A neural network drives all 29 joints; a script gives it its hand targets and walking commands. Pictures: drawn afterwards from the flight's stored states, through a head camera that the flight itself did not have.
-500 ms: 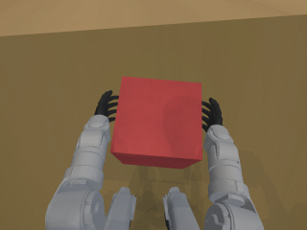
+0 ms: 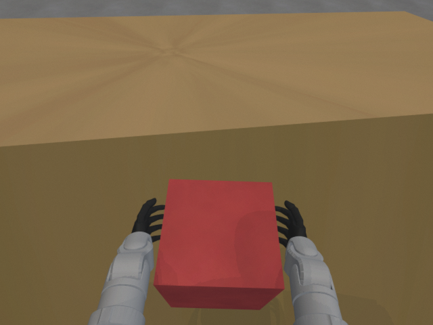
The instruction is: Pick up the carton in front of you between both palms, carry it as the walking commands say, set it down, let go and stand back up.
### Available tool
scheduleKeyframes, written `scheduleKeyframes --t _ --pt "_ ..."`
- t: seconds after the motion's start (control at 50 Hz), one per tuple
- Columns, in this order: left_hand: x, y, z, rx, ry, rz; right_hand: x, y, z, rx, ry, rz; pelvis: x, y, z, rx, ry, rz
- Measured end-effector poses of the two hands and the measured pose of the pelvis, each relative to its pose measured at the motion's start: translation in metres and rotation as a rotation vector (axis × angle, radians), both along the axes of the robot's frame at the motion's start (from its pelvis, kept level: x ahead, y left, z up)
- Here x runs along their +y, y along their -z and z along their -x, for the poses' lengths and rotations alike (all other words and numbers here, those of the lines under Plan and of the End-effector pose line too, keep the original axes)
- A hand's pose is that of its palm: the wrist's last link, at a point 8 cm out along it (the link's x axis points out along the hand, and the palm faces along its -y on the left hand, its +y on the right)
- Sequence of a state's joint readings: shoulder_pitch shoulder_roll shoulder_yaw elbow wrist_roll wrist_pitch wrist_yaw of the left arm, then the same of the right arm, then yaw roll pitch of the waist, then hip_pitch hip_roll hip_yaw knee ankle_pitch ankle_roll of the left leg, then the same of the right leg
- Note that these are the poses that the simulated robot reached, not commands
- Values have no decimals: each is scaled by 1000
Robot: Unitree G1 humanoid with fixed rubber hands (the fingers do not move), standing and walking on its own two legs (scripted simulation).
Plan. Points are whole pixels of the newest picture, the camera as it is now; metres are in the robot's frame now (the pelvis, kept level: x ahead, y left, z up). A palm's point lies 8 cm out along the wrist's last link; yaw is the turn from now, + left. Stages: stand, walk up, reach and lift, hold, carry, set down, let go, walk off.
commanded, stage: reach and lift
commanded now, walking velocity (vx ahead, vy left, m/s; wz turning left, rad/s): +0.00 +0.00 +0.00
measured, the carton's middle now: (217, 249) +0.33 -0.01 -0.09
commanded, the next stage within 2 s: hold in 1.20 s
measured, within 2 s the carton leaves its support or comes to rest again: neither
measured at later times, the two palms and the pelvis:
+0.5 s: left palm (131, 235) +0.29 +0.15 +0.05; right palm (307, 235) +0.29 -0.15 +0.05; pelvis +0.00 +0.00 +0.03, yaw +0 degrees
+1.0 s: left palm (130, 227) +0.30 +0.15 +0.06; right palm (307, 227) +0.30 -0.15 +0.07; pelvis +0.01 +0.00 +0.03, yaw +0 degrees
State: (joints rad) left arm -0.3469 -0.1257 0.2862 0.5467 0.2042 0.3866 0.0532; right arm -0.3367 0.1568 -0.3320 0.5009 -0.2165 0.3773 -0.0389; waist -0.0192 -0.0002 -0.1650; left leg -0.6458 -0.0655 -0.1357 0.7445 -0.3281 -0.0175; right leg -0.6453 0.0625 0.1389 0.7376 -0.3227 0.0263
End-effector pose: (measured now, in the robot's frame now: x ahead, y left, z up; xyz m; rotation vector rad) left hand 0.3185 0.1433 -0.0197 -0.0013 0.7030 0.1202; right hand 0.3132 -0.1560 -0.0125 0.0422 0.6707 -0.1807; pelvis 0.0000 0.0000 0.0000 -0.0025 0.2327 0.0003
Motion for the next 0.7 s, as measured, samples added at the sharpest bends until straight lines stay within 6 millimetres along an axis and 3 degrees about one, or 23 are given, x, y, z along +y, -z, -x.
scheduleKeyframes --t 0.26,0.52,0.7 --pt "2 -65 23 -19 -9 -31 2 -64 13 -18 -58 34 -4 -30 -11 -226 -2 -3" --pt "2 -69 29 8 -2 -36 2 -68 21 10 -56 38 -4 -29 6 -286 -2 -2" --pt "3 -75 25 -4 -5 -33 3 -74 17 -2 -56 39 -3 -30 4 -288 2 -2"
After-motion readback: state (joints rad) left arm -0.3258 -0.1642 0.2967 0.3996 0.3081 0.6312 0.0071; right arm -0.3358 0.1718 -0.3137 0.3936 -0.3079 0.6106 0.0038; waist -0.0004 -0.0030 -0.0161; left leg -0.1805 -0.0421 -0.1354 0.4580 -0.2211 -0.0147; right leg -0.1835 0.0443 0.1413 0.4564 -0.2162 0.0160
